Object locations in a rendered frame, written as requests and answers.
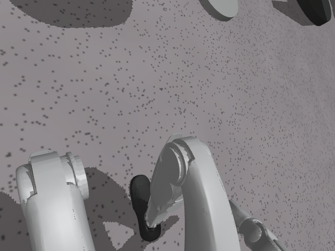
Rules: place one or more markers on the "right robot arm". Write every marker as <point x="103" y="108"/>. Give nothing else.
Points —
<point x="258" y="237"/>

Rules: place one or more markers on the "right robot foot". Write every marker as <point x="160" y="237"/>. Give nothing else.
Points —
<point x="140" y="194"/>

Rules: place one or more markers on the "right robot hand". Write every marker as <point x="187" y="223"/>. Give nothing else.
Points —
<point x="239" y="214"/>

